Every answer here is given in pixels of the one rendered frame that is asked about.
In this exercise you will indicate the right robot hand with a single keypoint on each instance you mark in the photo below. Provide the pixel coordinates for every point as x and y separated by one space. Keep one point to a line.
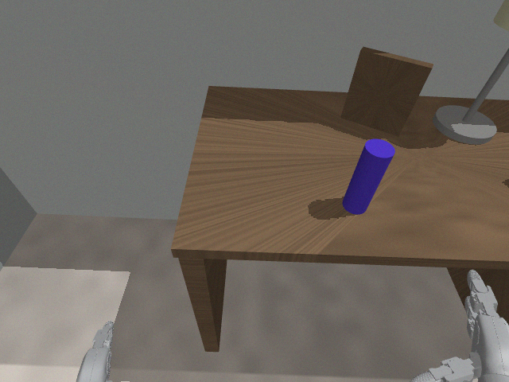
490 340

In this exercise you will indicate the desk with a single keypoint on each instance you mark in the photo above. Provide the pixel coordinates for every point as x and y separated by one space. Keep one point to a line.
269 172

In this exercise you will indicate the left robot hand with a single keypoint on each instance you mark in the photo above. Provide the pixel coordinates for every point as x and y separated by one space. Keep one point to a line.
96 366

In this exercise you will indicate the desk lamp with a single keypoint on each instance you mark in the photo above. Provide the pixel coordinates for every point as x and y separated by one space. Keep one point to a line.
465 124

